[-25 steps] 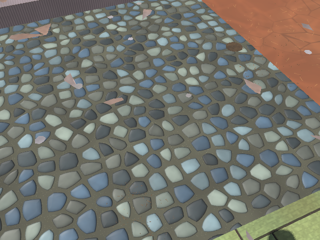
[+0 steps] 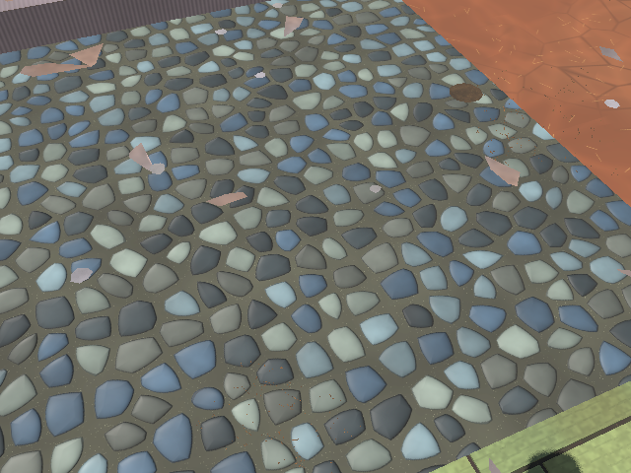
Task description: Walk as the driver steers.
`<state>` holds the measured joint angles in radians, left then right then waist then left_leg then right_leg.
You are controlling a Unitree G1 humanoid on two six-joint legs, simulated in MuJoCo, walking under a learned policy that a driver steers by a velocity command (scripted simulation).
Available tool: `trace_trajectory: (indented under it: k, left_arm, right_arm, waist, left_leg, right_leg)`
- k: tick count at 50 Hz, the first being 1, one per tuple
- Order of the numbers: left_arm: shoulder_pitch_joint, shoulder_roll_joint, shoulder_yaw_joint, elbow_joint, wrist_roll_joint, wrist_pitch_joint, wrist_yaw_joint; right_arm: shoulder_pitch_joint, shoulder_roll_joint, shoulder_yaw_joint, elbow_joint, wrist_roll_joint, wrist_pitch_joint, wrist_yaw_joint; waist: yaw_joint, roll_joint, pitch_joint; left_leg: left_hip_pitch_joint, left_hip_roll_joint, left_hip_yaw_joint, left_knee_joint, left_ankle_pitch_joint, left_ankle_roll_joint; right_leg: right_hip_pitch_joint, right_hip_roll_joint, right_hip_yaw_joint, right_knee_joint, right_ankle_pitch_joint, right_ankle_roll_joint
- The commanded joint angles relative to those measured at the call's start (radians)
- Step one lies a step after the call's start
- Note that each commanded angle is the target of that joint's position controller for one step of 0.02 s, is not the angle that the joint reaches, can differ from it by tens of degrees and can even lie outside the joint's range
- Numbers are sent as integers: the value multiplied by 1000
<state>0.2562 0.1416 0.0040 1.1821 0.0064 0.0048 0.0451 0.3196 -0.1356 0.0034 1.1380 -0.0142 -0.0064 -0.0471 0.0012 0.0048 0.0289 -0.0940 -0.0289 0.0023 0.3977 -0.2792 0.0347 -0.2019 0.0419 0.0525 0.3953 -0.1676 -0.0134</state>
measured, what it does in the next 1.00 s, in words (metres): walks ahead: right foot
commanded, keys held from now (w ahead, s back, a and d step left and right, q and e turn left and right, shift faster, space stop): shift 0.60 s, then w+shift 0.40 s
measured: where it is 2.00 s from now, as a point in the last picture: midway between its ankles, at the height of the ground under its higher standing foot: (313, 307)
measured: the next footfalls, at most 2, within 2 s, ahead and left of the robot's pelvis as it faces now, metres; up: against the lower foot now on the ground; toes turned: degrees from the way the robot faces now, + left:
right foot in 0.96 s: +0.22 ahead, -0.15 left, +0.00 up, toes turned -5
left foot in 1.44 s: +0.64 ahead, -0.01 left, +0.00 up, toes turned +20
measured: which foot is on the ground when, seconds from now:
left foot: down 0.00-0.98, up 1.00-1.00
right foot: down 0.00-0.64, up 0.66-0.94, down 0.96-1.00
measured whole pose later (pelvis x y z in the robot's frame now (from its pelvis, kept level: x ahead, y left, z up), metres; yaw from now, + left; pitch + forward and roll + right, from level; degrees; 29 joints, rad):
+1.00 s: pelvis +0.14 -0.05 -0.02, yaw +0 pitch +2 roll +0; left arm 0.13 0.22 0.08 0.94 0.03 -0.08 -0.02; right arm 0.47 -0.21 -0.06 1.10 -0.02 -0.09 0.00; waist -0.02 0.05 -0.01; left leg -0.09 0.04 -0.02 0.71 -0.45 0.08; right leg -0.38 -0.01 -0.11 0.60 -0.25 -0.07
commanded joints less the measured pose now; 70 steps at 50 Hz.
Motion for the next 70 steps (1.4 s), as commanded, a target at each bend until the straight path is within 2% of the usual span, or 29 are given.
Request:
trace_trajectory:
  k: [1,30,31,32,33,34,35,36,38,40,41,44,46,47,48,49,50,51,52,53,54,55,58,61,64,65,67,69,70]
  left_arm:
    - [56,73,8,-5,0,-3,3]
    - [95,50,-1,9,-2,-3,7]
    - [100,44,-2,9,1,-2,6]
    - [84,64,9,-8,4,2,2]
    - [20,83,17,-46,20,5,-10]
    - [-70,70,15,-105,34,1,-26]
    - [-162,75,18,-159,39,-10,-35]
    - [-181,74,23,-179,36,-24,-44]
    - [-134,83,37,-181,33,-52,-65]
    - [-138,92,49,-203,22,-62,-78]
    - [-160,89,51,-225,19,-61,-81]
    - [-192,94,59,-266,14,-53,-87]
    - [-110,100,68,-261,11,-58,-87]
    - [19,121,83,-225,12,-65,-79]
    - [237,174,110,-158,16,-79,-64]
    - [432,311,142,-128,43,-90,-48]
    - [351,249,115,-137,41,-87,-52]
    - [171,234,103,-184,41,-83,-54]
    - [101,201,95,-209,32,-92,-59]
    - [84,190,88,-209,24,-101,-60]
    - [73,161,76,-203,20,-110,-57]
    - [84,144,68,-193,20,-118,-52]
    - [145,135,62,-175,18,-135,-48]
    - [184,120,52,-174,21,-148,-49]
    - [233,116,42,-158,14,-154,-29]
    - [237,124,40,-156,10,-154,-22]
    - [249,174,45,-160,12,-152,-1]
    - [230,246,66,-177,20,-131,28]
    - [183,280,79,-200,27,-116,32]
  right_arm:
    - [80,-70,-9,-3,0,-4,-3]
    - [121,-48,-5,7,1,-13,-5]
    - [142,-55,-8,11,-1,-12,-3]
    - [161,-108,-29,8,1,-4,-1]
    - [215,-157,-48,11,0,4,4]
    - [252,-181,-62,18,1,6,7]
    - [251,-156,-62,13,-3,-1,8]
    - [233,-141,-61,3,-7,-13,10]
    - [194,-150,-70,-22,-10,-42,14]
    - [159,-158,-75,-45,-3,-66,15]
    - [153,-164,-77,-51,-2,-74,15]
    - [149,-177,-83,-65,-3,-88,21]
    - [119,-190,-87,-79,2,-94,29]
    - [95,-201,-88,-87,0,-99,35]
    - [82,-189,-80,-92,-11,-106,42]
    - [69,-106,-58,-147,6,-111,53]
    - [3,-113,-65,-192,-5,-121,63]
    - [-37,-125,-67,-219,-6,-117,72]
    - [-41,-135,-66,-213,-1,-116,82]
    - [-18,-118,-67,-208,-3,-109,89]
    - [-6,-107,-66,-209,-18,-93,93]
    - [-7,-97,-65,-214,-22,-75,101]
    - [-96,-96,-65,-246,-6,-43,107]
    - [-235,-97,-59,-298,7,-40,110]
    - [-355,-92,-47,-356,-1,-46,115]
    - [-373,-88,-43,-369,-1,-48,116]
    - [-355,-112,-44,-376,0,-46,113]
    - [-207,-172,-62,-348,4,-36,108]
    - [-38,-218,-81,-307,5,-29,104]
  waist:
    - [0,2,48]
    - [0,4,57]
    - [-10,16,22]
    - [-28,74,33]
    - [-67,137,90]
    - [-96,193,186]
    - [-107,158,263]
    - [-85,95,261]
    - [-44,54,172]
    - [-23,80,123]
    - [-20,112,129]
    - [-22,131,148]
    - [25,103,141]
    - [91,66,97]
    - [188,-30,-21]
    - [239,-323,-143]
    - [168,-300,-111]
    - [78,-177,-12]
    - [50,-48,-4]
    - [14,-40,-1]
    - [-13,-61,20]
    - [-24,-79,42]
    - [-14,-38,105]
    - [11,-40,144]
    - [20,-28,172]
    - [15,-29,165]
    - [-14,-74,99]
    - [-111,-142,-10]
    - [-198,-166,-91]
  left_leg:
    - [-90,110,-94,-89,108,24]
    - [-68,113,-94,-93,182,29]
    - [-50,103,-103,-123,-11,39]
    - [-37,106,-156,-147,-318,77]
    - [-20,182,-288,-229,-592,134]
    - [-24,300,-422,-324,-723,198]
    - [-34,366,-488,-364,-653,233]
    - [4,368,-476,-364,-548,235]
    - [82,333,-393,-343,-380,215]
    - [55,284,-297,-342,-302,187]
    - [16,278,-271,-342,-292,180]
    - [-56,273,-209,-331,-260,183]
    - [-157,277,-166,-270,-204,188]
    - [-225,245,-117,-132,-8,178]
    - [-327,172,-28,175,219,158]
    - [-575,35,94,654,77,89]
    - [-720,-43,-69,866,-146,110]
    - [-787,48,-91,958,-46,126]
    - [-742,100,-100,935,55,124]
    - [-689,124,-98,885,85,115]
    - [-662,138,-97,861,98,96]
    - [-662,143,-91,862,115,81]
    - [-742,125,-58,840,222,68]
    - [-732,97,20,691,327,77]
    - [-718,86,124,498,347,98]
    - [-667,66,165,425,347,111]
    - [-524,-10,240,342,332,145]
    - [-367,-78,261,321,252,179]
    - [-208,-100,246,332,186,201]
  right_leg:
    - [29,-99,89,-48,106,-29]
    - [28,-105,75,-29,129,-17]
    - [26,-78,56,-15,-2,-22]
    - [-48,-13,-5,87,-239,-38]
    - [-211,25,-49,209,-375,-43]
    - [-357,-1,-106,334,-350,-40]
    - [-476,-65,-95,444,-286,-35]
    - [-546,-92,-75,493,-232,-27]
    - [-551,-112,-66,503,-156,-20]
    - [-466,-102,-84,434,-111,-19]
    - [-418,-105,-86,375,-100,-22]
    - [-285,-83,-135,242,-110,-35]
    - [-84,-52,-189,173,-90,-58]
    - [98,-11,-214,145,-105,-69]
    - [365,-16,-171,123,-170,-90]
    - [556,-323,349,-103,-688,-174]
    - [453,-404,754,-307,-865,-180]
    - [342,-411,626,-249,-777,-167]
    - [250,-382,462,-231,-616,-149]
    - [183,-344,344,-258,-529,-124]
    - [128,-313,254,-285,-465,-96]
    - [98,-299,186,-303,-404,-81]
    - [90,-253,-9,-331,-153,-31]
    - [79,-211,-166,-368,84,-9]
    - [167,-208,-264,-371,391,0]
    - [193,-207,-299,-359,546,13]
    - [274,-229,-338,-245,1045,33]
    - [358,-264,-347,2,1383,44]
    - [336,-283,-331,215,1456,33]
Keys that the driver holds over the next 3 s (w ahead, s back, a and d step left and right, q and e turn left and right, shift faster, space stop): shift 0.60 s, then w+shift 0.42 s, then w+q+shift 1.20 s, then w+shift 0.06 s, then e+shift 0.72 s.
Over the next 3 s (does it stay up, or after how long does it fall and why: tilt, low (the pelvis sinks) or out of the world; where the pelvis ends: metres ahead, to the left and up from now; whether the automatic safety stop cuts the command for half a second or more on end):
stays up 1.34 0.57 -0.01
